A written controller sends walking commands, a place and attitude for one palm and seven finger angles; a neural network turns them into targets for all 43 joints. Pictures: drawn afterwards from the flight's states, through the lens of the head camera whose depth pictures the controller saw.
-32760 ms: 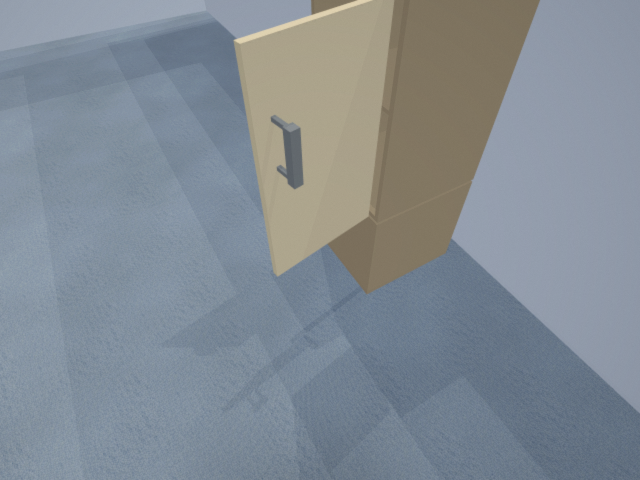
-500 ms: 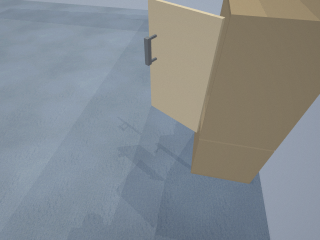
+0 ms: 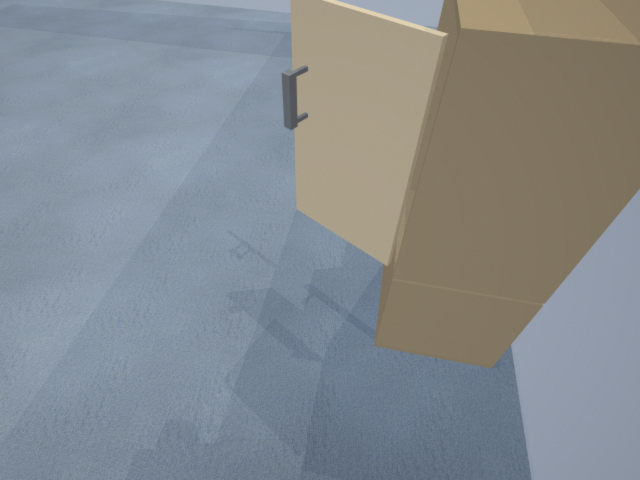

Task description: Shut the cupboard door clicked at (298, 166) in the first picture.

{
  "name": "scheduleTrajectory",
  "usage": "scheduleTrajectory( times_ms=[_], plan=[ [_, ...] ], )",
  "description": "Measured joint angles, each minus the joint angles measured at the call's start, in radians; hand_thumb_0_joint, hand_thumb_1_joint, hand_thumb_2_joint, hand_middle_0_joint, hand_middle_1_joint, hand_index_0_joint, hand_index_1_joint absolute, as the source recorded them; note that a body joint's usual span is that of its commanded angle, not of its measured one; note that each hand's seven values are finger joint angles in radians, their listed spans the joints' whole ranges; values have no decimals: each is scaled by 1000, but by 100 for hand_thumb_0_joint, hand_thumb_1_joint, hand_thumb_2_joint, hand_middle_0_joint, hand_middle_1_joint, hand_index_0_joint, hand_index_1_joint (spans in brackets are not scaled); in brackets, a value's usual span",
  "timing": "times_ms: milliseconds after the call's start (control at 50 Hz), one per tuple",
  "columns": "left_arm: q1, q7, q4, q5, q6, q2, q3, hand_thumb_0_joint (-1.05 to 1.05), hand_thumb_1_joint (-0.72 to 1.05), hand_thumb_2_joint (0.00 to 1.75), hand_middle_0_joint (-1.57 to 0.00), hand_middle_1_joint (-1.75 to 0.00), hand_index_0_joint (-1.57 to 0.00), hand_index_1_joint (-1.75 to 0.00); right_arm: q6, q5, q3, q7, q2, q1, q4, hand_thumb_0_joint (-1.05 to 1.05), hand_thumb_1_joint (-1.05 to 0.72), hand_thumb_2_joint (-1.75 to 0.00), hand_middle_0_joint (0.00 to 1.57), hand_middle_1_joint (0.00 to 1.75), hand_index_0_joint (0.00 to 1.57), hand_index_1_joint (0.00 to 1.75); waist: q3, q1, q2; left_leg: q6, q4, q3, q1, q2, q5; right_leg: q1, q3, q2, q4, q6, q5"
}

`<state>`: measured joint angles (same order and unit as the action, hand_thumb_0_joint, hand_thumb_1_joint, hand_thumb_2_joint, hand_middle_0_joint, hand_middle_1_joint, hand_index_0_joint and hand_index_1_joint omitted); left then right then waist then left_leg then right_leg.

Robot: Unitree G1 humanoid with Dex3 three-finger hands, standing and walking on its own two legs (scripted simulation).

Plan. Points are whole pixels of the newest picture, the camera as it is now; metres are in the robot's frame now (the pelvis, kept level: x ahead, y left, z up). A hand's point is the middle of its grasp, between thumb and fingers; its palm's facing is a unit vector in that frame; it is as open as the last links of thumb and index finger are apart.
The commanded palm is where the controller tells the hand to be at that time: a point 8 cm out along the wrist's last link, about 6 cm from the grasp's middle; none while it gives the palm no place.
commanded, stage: look to check the result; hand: left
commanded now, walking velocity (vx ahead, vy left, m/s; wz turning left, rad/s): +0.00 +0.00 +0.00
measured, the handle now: (296, 97) +0.88 +0.09 +0.04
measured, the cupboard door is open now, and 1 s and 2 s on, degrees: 60 60 60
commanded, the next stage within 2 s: walk to a spot facing it in 0.46 s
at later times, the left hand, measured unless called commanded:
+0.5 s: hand out of the picture -0.01 +0.17 -0.18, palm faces +0.02 -0.98 -0.17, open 7.4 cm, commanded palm none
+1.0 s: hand out of the picture +0.02 +0.23 -0.20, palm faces +0.22 -0.95 -0.23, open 7.4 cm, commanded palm none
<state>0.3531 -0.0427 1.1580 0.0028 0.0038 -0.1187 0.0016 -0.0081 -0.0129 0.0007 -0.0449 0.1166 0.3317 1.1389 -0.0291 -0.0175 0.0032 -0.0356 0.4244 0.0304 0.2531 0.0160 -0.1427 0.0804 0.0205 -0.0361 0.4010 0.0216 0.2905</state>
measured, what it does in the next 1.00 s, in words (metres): stands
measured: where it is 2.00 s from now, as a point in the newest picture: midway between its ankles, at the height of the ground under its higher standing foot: outside the picture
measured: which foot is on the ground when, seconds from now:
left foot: down 0.00-1.00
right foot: down 0.00-0.96, up 0.98-1.00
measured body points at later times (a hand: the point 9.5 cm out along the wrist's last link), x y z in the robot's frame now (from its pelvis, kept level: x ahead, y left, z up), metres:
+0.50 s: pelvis +0.01 +0.00 +0.00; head +0.02 +0.01 +0.45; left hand -0.01 +0.22 -0.16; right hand +0.01 -0.22 -0.16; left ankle +0.06 +0.09 -0.74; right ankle -0.05 -0.11 -0.74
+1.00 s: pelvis +0.01 +0.02 -0.03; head +0.04 +0.05 +0.42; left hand +0.01 +0.28 -0.19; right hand +0.08 -0.22 -0.17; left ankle +0.05 +0.10 -0.74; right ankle -0.04 -0.11 -0.72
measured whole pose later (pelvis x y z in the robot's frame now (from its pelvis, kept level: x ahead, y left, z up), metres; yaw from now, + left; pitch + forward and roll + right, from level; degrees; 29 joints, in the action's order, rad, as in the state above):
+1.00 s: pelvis +0.01 +0.02 -0.03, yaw +11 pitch -2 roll -1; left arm 0.22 -0.04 1.01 0.01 -0.04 -0.20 0.07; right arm -0.04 -0.03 -0.05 -0.01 0.19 0.25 1.00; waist -0.11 -0.03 -0.03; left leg -0.08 0.70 0.06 0.38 0.05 -0.29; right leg 0.22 -0.10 0.05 0.85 -0.02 0.54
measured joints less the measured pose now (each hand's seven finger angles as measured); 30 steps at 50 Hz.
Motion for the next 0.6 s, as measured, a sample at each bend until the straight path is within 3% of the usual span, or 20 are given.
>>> scheduleTrajectory(
  times_ms=[600],
  plan=[
    [-48, 5, -10, 3, 6, -30, 0, 1, 91, 89, -20, -30, -20, -30, 7, 1, -3, 4, 41, -72, -13, 0, -91, -90, 20, 30, 20, 30, -14, 5, -9, -6, -14, 11, -28, 6, -15, -33, 11, 8, -32, -7, 2]
  ],
)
